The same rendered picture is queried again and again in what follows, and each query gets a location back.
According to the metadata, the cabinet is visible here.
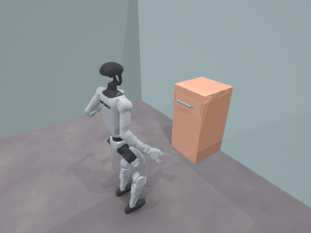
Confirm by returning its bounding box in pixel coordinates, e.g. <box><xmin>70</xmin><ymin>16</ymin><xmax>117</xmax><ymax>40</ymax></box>
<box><xmin>171</xmin><ymin>77</ymin><xmax>233</xmax><ymax>165</ymax></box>

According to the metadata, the left robot foot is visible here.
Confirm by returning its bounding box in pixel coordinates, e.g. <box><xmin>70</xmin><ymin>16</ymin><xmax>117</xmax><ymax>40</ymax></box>
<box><xmin>116</xmin><ymin>183</ymin><xmax>132</xmax><ymax>197</ymax></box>

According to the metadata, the robot torso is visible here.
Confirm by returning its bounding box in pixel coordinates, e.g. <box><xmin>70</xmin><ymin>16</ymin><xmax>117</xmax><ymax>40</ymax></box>
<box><xmin>100</xmin><ymin>89</ymin><xmax>129</xmax><ymax>155</ymax></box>

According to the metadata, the left robot forearm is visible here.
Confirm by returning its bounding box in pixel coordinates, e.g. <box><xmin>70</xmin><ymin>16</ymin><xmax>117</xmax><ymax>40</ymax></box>
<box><xmin>95</xmin><ymin>104</ymin><xmax>102</xmax><ymax>113</ymax></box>

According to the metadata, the left robot upper arm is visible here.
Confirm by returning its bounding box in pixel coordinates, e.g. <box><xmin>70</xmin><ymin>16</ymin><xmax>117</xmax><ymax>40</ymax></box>
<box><xmin>85</xmin><ymin>86</ymin><xmax>107</xmax><ymax>117</ymax></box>

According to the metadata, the handle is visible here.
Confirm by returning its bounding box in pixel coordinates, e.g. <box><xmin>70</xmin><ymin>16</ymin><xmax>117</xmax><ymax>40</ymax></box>
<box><xmin>177</xmin><ymin>99</ymin><xmax>193</xmax><ymax>109</ymax></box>

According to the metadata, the drawer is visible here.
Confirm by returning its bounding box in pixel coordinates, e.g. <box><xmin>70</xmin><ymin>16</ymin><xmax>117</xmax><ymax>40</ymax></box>
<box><xmin>175</xmin><ymin>91</ymin><xmax>202</xmax><ymax>115</ymax></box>

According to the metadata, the robot right hand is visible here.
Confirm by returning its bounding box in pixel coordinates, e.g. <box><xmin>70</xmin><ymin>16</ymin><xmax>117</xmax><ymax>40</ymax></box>
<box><xmin>148</xmin><ymin>148</ymin><xmax>165</xmax><ymax>164</ymax></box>

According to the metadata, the right robot upper arm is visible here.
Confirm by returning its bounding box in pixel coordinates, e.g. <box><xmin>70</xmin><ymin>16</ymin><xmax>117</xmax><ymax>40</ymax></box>
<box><xmin>117</xmin><ymin>97</ymin><xmax>133</xmax><ymax>141</ymax></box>

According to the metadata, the right robot forearm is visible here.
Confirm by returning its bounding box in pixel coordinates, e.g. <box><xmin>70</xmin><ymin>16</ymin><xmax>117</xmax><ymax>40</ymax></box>
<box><xmin>124</xmin><ymin>131</ymin><xmax>152</xmax><ymax>155</ymax></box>

